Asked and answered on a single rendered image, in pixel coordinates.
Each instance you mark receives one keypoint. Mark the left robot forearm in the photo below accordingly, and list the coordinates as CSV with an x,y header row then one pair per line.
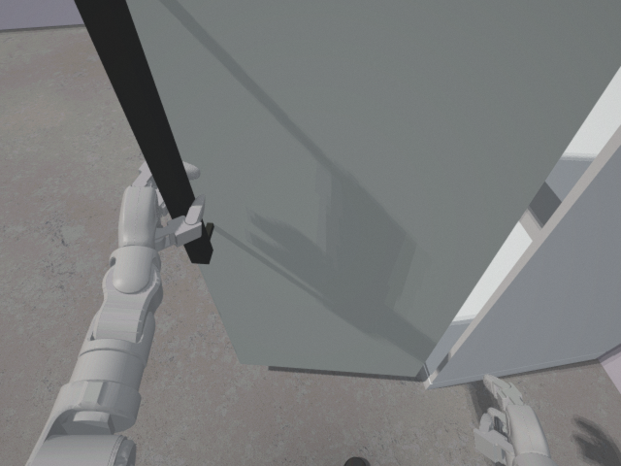
x,y
102,395

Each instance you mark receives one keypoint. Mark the handle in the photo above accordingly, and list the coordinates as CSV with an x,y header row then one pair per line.
x,y
113,33

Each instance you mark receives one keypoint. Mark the fridge door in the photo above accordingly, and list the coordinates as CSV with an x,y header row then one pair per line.
x,y
363,161

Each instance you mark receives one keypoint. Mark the left robot hand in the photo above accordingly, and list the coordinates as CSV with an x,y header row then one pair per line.
x,y
142,207

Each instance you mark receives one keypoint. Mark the robot left upper arm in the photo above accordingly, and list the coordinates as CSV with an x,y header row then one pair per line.
x,y
86,450

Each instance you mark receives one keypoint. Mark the right robot hand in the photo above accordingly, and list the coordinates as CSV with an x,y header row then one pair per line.
x,y
519,430

